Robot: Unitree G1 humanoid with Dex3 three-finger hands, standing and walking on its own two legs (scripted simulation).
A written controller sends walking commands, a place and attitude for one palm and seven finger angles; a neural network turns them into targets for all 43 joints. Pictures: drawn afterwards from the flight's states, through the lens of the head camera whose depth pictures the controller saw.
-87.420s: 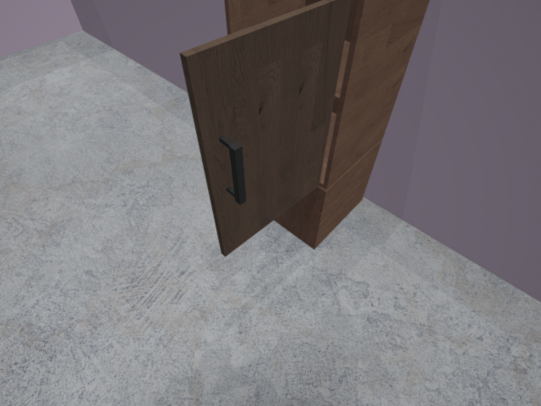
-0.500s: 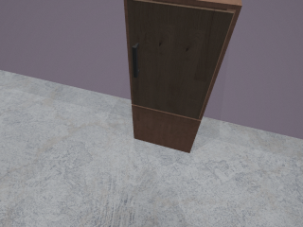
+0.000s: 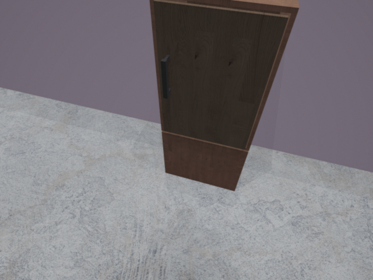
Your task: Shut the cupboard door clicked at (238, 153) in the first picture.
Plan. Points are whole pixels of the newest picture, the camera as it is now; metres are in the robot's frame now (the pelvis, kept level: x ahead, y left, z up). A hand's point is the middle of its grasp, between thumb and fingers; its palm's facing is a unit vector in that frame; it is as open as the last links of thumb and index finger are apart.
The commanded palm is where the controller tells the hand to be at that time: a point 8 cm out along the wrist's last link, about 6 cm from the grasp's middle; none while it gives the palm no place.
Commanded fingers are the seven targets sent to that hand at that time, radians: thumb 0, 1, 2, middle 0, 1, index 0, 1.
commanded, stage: stand and wait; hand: left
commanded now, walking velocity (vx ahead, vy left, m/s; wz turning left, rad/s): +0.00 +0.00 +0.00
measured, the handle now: (166, 77) +0.82 +0.12 -0.02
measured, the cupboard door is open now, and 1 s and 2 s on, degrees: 0 0 0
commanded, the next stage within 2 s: none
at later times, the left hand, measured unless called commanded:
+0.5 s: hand out of the picture +0.02 +0.19 -0.17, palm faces +0.01 -0.97 -0.23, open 7.4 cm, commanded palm none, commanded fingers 0.00 0.90 0.90 -0.20 -0.30 -0.20 -0.30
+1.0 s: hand out of the picture +0.02 +0.19 -0.17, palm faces +0.01 -0.98 -0.22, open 7.4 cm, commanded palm none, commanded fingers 0.00 0.90 0.90 -0.20 -0.30 -0.20 -0.30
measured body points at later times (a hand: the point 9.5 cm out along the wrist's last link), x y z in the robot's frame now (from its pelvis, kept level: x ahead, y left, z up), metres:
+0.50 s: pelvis +0.01 +0.00 +0.00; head +0.02 +0.00 +0.45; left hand +0.02 +0.25 -0.15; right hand +0.04 -0.25 -0.15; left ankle +0.03 +0.10 -0.74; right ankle -0.02 -0.11 -0.74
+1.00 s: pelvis +0.01 +0.00 +0.00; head +0.02 +0.00 +0.45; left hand +0.02 +0.24 -0.16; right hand +0.04 -0.25 -0.15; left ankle +0.03 +0.10 -0.74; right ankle -0.02 -0.11 -0.74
